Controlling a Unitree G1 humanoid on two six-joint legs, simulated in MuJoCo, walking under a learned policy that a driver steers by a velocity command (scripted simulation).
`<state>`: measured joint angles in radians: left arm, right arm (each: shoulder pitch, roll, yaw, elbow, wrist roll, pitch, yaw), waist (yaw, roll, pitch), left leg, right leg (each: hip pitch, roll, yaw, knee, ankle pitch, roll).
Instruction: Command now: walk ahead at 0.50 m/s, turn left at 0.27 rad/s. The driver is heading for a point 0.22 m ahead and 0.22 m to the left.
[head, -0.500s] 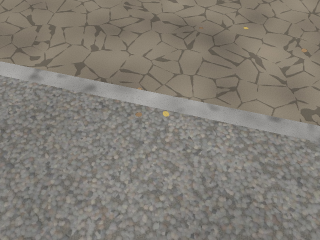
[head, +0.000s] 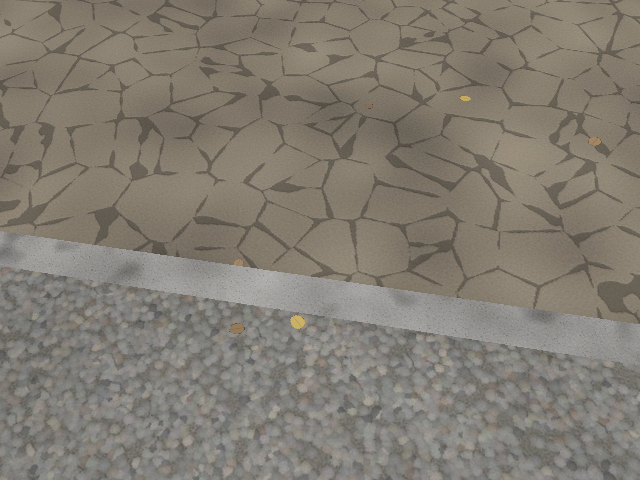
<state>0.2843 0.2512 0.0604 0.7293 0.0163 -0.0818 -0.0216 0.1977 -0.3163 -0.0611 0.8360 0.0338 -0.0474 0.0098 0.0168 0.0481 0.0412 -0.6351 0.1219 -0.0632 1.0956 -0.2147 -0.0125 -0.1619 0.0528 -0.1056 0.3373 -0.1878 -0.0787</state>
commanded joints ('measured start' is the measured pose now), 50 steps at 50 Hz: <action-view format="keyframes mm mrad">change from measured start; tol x16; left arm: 1 -39 129 37 -43 8 -32 16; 15 1 208 48 45 -33 37 62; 17 197 67 -12 40 -5 1 29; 20 -36 156 15 34 -48 7 31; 50 -120 104 4 203 -16 58 54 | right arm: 1 15 -52 -17 -40 -5 3 -4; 10 -203 2 10 -143 -20 -14 51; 16 193 -227 -66 -86 -52 -14 18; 26 -118 -63 -10 -97 -61 -7 11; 50 -51 -23 9 90 -37 53 -31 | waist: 1 -18 -96 -12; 11 50 -83 66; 15 -145 -112 -164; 17 -51 193 -544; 18 -131 13 -560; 22 -6 -18 -148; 33 17 48 -129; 37 -84 -237 -94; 50 -15 -58 -95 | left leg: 1 -65 13 -63 -96 163 -18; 10 -104 -41 78 -475 247 42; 14 236 -178 157 -542 154 109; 15 455 -166 111 -631 373 142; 16 817 67 -150 -503 911 238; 17 1082 325 -586 -549 1074 480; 23 355 95 -111 -778 663 298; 27 325 63 -22 -791 638 272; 36 266 -119 20 -664 -146 61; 50 446 -91 34 -646 210 34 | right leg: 1 29 -273 115 -210 246 -124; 9 218 -308 -45 -187 357 -78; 14 262 -286 -67 219 999 -15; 15 153 -238 -88 415 866 32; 17 -394 9 111 1081 -546 132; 18 -385 -46 256 1094 -502 119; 35 32 -199 217 71 238 85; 38 -151 -184 228 43 -58 42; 50 8 -124 155 134 283 55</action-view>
